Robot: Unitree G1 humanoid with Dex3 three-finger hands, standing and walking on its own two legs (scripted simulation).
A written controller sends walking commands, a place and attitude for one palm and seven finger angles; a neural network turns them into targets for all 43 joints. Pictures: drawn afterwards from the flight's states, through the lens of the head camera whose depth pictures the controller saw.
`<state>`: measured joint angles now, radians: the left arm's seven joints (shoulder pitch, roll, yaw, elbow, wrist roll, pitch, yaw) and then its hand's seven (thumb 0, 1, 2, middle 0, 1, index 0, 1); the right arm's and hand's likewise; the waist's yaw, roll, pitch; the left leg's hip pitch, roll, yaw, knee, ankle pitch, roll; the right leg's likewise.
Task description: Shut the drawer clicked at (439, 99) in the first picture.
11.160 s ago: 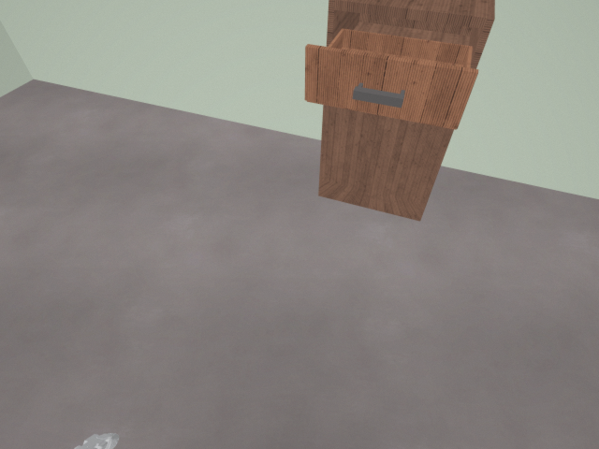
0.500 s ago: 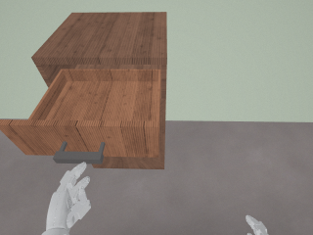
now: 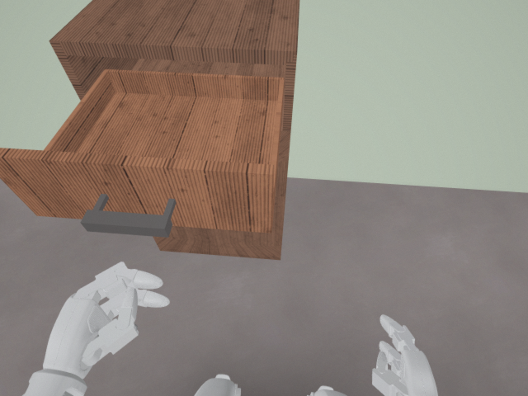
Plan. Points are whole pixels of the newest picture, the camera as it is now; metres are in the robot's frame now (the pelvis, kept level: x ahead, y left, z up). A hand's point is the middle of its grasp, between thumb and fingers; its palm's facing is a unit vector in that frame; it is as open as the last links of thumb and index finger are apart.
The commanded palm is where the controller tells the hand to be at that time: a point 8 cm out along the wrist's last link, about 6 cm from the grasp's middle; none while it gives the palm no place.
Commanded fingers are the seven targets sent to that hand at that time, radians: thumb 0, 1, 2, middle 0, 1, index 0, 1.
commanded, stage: raise the hand and make a fist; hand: left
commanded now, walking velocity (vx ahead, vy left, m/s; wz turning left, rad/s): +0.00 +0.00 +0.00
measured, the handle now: (132, 212) +0.38 +0.25 +0.05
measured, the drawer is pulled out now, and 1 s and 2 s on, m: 0.30 0.30 0.30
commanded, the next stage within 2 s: bring the fist close to the handle in 1.18 s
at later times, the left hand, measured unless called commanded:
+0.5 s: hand (91, 308) +0.20 +0.22 +0.11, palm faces +0.02 -1.00 -0.07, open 3.1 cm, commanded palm +0.16 +0.27 +0.12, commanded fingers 0.00 0.90 0.90 -1.40 -1.60 -1.40 -1.60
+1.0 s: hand (78, 297) +0.20 +0.22 +0.14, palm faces +0.03 -1.00 -0.09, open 3.3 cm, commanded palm +0.16 +0.28 +0.15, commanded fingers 0.00 0.90 0.90 -1.40 -1.60 -1.40 -1.60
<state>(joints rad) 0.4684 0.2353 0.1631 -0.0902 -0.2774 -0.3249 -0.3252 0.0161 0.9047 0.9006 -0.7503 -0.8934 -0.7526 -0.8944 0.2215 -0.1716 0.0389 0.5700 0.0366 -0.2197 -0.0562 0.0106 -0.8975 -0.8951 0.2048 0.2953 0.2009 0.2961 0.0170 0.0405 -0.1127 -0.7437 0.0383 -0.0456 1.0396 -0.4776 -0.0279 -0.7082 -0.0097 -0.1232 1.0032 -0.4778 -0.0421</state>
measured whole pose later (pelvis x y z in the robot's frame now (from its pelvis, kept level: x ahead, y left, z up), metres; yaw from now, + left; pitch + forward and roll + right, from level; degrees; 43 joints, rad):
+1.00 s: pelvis +0.03 +0.03 +0.04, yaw -1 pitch +4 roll -1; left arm 0.58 0.26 0.22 -0.32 -0.29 -0.13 -0.27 0.02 0.90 0.90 -1.40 -1.60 -1.40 -1.60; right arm 0.25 -0.23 0.04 0.58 0.05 -0.31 -0.06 0.01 -0.90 -0.90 0.20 0.30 0.20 0.30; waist 0.04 0.04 -0.10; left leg -0.43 0.02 0.00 0.78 -0.42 0.01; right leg -0.39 -0.02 -0.09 0.73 -0.40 0.00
